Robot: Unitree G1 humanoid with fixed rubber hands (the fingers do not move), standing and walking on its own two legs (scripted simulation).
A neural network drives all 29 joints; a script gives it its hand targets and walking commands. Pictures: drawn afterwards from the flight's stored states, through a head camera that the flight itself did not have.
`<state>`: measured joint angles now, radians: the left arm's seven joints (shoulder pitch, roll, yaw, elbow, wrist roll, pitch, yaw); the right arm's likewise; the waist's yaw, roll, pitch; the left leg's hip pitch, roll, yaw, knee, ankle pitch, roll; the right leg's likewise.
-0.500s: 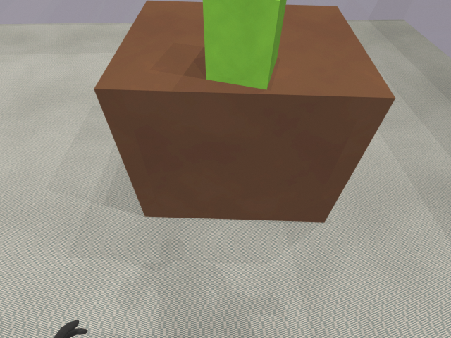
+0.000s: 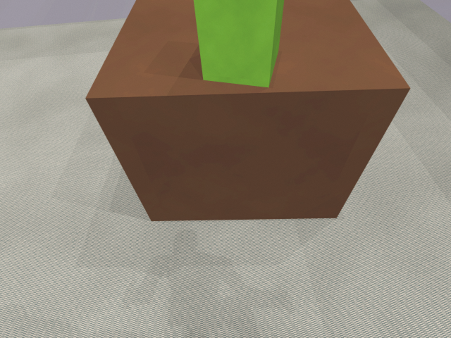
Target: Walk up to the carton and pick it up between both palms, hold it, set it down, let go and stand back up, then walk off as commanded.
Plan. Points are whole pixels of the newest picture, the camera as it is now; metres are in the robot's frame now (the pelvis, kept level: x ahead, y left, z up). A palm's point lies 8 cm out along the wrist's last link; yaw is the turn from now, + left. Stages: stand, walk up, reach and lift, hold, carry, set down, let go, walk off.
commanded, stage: walk off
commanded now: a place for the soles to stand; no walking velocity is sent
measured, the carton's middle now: (243, 24) +0.89 -0.01 +0.11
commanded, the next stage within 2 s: stand in 1.26 s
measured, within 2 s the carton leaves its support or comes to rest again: neither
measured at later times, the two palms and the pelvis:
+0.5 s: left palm out of the picture +0.07 +0.31 -0.08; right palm out of the picture +0.06 -0.33 -0.11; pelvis -0.01 -0.02 +0.00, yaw +2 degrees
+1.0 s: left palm out of the picture +0.03 +0.31 -0.08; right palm out of the picture +0.03 -0.33 -0.10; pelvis -0.05 -0.02 +0.00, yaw +3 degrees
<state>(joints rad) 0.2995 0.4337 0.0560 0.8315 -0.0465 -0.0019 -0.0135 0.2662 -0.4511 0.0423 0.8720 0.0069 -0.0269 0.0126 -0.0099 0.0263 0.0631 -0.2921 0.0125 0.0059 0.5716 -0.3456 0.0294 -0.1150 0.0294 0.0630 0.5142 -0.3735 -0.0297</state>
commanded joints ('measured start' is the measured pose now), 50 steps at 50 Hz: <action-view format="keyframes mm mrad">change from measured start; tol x32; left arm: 1 -35 95 14 -77 45 -12 18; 50 -140 163 26 -17 62 -19 -6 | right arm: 1 144 -203 -156 -32 -11 -63 -43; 50 -34 -151 -121 14 7 -24 -8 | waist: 1 -47 29 -181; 50 -9 -107 -79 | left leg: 1 497 199 -302 -140 842 64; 12 116 212 -158 -85 721 116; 18 24 -47 -27 216 -259 -4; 31 131 274 -364 -293 186 76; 50 44 38 -118 -183 -82 2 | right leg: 1 -310 -20 5 427 180 8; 4 -281 -25 61 416 -243 12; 16 -44 -156 168 -57 472 -48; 19 -373 -291 354 -259 44 -192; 28 -46 -164 160 27 355 -94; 32 -170 -49 33 155 -66 8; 38 -17 -108 97 -3 396 -40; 50 -101 -131 170 -167 39 -50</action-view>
